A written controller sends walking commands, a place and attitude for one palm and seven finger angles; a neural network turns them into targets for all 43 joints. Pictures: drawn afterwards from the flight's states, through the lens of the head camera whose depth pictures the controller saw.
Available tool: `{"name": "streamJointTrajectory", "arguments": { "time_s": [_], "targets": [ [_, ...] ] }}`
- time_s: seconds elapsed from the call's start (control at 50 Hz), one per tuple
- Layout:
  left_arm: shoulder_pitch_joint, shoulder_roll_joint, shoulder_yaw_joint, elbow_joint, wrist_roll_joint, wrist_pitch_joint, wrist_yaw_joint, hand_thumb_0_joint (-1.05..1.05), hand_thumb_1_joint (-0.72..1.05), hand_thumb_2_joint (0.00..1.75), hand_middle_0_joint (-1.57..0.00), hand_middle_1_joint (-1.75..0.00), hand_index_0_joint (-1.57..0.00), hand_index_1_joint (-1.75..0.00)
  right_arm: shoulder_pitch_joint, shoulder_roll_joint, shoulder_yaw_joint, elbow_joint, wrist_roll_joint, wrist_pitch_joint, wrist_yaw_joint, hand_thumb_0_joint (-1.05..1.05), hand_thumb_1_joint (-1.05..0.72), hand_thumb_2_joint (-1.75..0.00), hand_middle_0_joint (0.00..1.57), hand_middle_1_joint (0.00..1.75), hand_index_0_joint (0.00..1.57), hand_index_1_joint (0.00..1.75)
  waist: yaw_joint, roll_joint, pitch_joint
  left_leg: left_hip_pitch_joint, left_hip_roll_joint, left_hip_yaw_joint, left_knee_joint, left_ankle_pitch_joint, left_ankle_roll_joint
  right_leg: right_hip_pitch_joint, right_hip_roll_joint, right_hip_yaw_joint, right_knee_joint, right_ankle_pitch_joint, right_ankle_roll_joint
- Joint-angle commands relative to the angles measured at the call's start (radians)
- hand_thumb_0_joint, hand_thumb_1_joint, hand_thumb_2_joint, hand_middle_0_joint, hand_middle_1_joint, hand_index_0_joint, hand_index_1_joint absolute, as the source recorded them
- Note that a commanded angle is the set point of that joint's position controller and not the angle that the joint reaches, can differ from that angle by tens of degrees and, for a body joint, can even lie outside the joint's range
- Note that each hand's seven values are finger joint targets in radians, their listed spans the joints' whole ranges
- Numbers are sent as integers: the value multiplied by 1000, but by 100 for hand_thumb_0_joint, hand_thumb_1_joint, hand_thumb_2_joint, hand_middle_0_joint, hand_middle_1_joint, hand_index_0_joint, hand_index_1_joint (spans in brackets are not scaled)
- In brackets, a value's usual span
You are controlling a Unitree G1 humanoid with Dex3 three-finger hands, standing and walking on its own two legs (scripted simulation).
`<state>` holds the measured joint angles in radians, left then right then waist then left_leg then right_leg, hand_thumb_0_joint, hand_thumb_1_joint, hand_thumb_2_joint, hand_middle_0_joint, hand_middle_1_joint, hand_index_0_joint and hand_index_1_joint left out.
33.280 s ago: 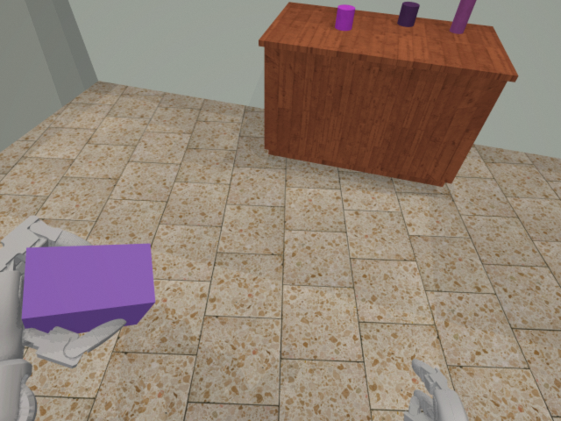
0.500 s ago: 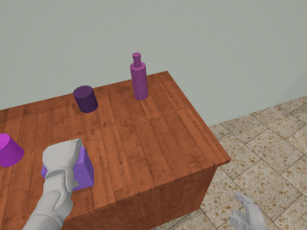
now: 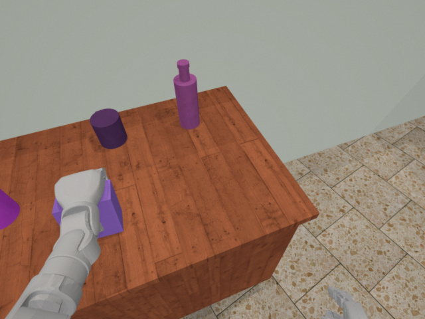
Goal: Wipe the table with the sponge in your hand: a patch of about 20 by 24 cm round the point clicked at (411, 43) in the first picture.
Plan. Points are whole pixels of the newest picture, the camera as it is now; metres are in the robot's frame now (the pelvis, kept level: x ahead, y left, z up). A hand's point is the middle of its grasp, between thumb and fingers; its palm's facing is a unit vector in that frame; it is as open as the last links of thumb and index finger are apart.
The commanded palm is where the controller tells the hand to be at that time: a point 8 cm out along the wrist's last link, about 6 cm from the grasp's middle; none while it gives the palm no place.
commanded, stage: wipe forward along the first lane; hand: left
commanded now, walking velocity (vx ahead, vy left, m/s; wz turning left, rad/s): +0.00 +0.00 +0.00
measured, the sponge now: (93, 217) +0.32 +0.30 -0.04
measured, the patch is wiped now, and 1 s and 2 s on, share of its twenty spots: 0.10 0.25 0.25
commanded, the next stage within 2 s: slide across to the middle lane in 0.76 s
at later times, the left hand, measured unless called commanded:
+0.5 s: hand (89, 182) +0.38 +0.32 +0.00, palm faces -0.14 -0.01 -0.99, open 10.4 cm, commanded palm +0.37 +0.32 +0.04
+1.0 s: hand (87, 169) +0.42 +0.34 +0.00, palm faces -0.14 +0.02 -0.99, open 10.4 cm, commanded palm +0.41 +0.31 +0.05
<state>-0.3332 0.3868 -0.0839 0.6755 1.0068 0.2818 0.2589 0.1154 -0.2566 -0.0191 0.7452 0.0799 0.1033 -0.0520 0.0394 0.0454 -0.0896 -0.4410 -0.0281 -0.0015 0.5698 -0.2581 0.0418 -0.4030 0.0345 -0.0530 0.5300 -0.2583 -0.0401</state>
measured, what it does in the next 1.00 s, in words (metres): stands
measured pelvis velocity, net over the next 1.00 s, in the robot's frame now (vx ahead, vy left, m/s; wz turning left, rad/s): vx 0.01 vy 0.02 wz -0.02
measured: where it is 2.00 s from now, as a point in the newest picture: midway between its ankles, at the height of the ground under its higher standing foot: outside the picture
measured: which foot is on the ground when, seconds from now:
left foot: down 0.00-1.00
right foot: down 0.00-1.00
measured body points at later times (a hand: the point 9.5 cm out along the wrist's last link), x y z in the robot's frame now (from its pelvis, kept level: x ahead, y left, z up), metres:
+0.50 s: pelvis +0.00 +0.00 -0.01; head +0.05 +0.00 +0.44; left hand +0.38 +0.32 +0.05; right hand +0.10 -0.26 -0.14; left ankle +0.01 +0.09 -0.73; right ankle +0.00 -0.10 -0.73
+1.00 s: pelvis +0.01 +0.02 -0.01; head +0.08 +0.02 +0.43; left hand +0.42 +0.34 +0.06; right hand +0.07 -0.26 -0.14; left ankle +0.01 +0.09 -0.73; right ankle +0.00 -0.10 -0.73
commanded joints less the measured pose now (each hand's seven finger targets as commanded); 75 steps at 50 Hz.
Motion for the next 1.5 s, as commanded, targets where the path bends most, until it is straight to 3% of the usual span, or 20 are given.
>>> {"name": "streamJointTrajectory", "arguments": {
  "time_s": [0.0, 0.06, 0.1, 0.16, 0.28, 0.42, 0.52, 0.58, 0.64, 0.72, 0.82, 0.9, 1.0, 1.08, 1.14, 1.2, 1.28, 1.4, 1.46, 1.48],
  "targets": [
    [-284, 271, 112, -13, 33, 7, 35, 0, 10, 130, -120, -160, -120, -160, -62, -154, -41, -122, 2, -31, -11, 0, -90, -90, 20, 30, 20, 30, -23, -65, -227, 90, 11, -59, -46, 142, 5, 70, -18, 82, -63, 167, -24],
    [-311, 230, 69, 10, 37, -6, 34, 0, 10, 130, -120, -160, -120, -160, -47, -150, -40, -129, 1, -28, -6, 0, -90, -90, 20, 30, 20, 30, -29, -54, -234, 82, 14, -53, -34, 153, 7, 50, -19, 74, -54, 182, -22],
    [-333, 280, 107, 50, 44, -8, 35, 0, 10, 130, -120, -160, -120, -160, -33, -159, -41, -123, 1, -21, -5, 0, -90, -90, 20, 30, 20, 30, -33, -49, -226, 66, 14, -59, -31, 144, 6, 41, -17, 75, -53, 167, -23],
    [-394, 258, 71, 81, 52, -23, 34, 0, 10, 130, -120, -160, -120, -160, -18, -154, -41, -125, 2, -17, -5, 0, -90, -90, 20, 30, 20, 30, -47, -44, -213, 55, 17, -59, -25, 123, 9, 2, -17, 65, -52, 130, -21],
    [-438, 277, 83, 130, 46, -51, 46, 0, 10, 130, -120, -160, -120, -160, 21, -158, -47, -117, 1, -12, -2, 0, -90, -90, 20, 30, 20, 30, -56, -60, -276, 40, 21, -52, -1, 139, 13, 11, -15, 71, -38, 163, -16],
    [-535, 364, 117, 201, 54, -58, 53, 0, 10, 130, -120, -160, -120, -160, 63, -173, -47, -100, 3, -10, -1, 0, -90, -90, 20, 30, 20, 30, -75, -55, -269, 5, 22, -58, 6, 119, 17, -11, -11, 67, -36, 135, -13],
    [-568, 376, 112, 237, 59, -68, 45, 0, 10, 130, -120, -160, -120, -160, 94, -173, -47, -95, 2, -8, 6, 0, -90, -90, 20, 30, 20, 30, -78, -2, -289, 10, 23, -57, 16, 130, 16, -27, -7, 65, -29, 134, -17],
    [-582, 418, 142, 272, 53, -74, 41, 0, 10, 130, -120, -160, -120, -160, 111, -179, -48, -88, 1, -7, 7, 0, -90, -90, 20, 30, 20, 30, -83, -39, -300, -12, 27, -54, 24, 135, 18, -14, -8, 70, -27, 160, -13],
    [-577, 421, 141, 281, 50, -90, 38, 0, 10, 130, -120, -160, -120, -160, 125, -181, -49, -90, 0, -7, 8, 0, -90, -90, 20, 30, 20, 30, -84, -31, -323, -14, 25, -51, 29, 158, 20, -6, -7, 69, -22, 186, -11],
    [-627, 487, 169, 293, 71, -105, 35, 0, 10, 130, -120, -160, -120, -160, 148, -192, -52, -80, -2, -7, 12, 0, -90, -90, 20, 30, 20, 30, -91, -10, -323, -24, 27, -52, 37, 164, 22, -17, -5, 74, -17, 193, -14],
    [-631, 445, 140, 308, 87, -118, 38, 0, 10, 130, -120, -160, -120, -160, 172, -188, -60, -73, -7, -5, 24, 0, -90, -90, 20, 30, 20, 30, -93, 38, -334, 17, 36, -64, 52, 210, 14, -80, 4, 56, 1, 186, -23],
    [-640, 318, 82, 215, 38, -135, 44, 0, 10, 130, -120, -160, -120, -160, 153, -168, -70, -85, -6, -6, 31, 0, -90, -90, 20, 30, 20, 30, -94, 56, -397, 109, 49, -81, 54, 291, -1, -92, 9, 46, 7, 211, -23],
    [-744, 256, 49, 162, -15, -120, 70, 0, 10, 130, -120, -160, -120, -160, 126, -163, -71, -65, 1, -13, 26, 0, -90, -90, 20, 30, 20, 30, -121, 15, -363, 149, 63, -100, 23, 242, -3, -118, 8, 38, -12, 161, -15],
    [-727, 189, -4, 168, 7, -79, 76, 0, 10, 130, -120, -160, -120, -160, 113, -157, -72, -51, -3, -11, 36, 0, -90, -90, 20, 30, 20, 30, -110, 54, -366, 219, 70, -115, 15, 297, -25, -143, 13, 24, -11, 158, -21],
    [-738, 221, 28, 190, 19, -48, 84, 0, 10, 130, -120, -160, -120, -160, 102, -158, -65, -47, -6, -5, 38, 0, -90, -90, 20, 30, 20, 30, -94, 51, -344, 213, 70, -126, -1, 293, -36, -141, 14, 19, -7, 143, -27],
    [-785, 198, 19, 201, 21, -21, 97, 0, 10, 130, -120, -160, -120, -160, 87, -155, -62, -44, -9, -1, 39, 0, -90, -90, 20, 30, 20, 30, -105, 28, -336, 204, 69, -124, -4, 301, -41, -132, 11, 14, -5, 158, -25],
    [-735, 190, 28, 221, 22, 12, 106, 0, 10, 130, -120, -160, -120, -160, 77, -149, -55, -61, -17, 4, 47, 0, -90, -90, 20, 30, 20, 30, -76, 19, -386, 193, 61, -99, 6, 361, -40, -69, 9, 20, -5, 216, -26],
    [-815, 132, -21, 213, 21, 39, 107, 0, 10, 130, -120, -160, -120, -160, 68, -141, -54, -59, -16, 10, 46, 0, -90, -90, 20, 30, 20, 30, -106, 7, -397, 192, 56, -85, 17, 380, -29, -41, 3, 30, -10, 277, -18],
    [-802, 161, -1, 238, 12, 42, 105, 0, 10, 130, -120, -160, -120, -160, 77, -145, -53, -50, -17, 11, 43, 0, -90, -90, 20, 30, 20, 30, -107, -21, -405, 167, 49, -68, 22, 362, -14, 2, -2, 42, -16, 326, -15],
    [-794, 133, -23, 235, 9, 44, 100, 0, 10, 130, -120, -160, -120, -160, 75, -142, -52, -51, -16, 12, 43, 0, -90, -90, 20, 30, 20, 30, -108, -16, -401, 163, 45, -61, 23, 365, -10, 12, -4, 46, -19, 348, -14]
  ]
}}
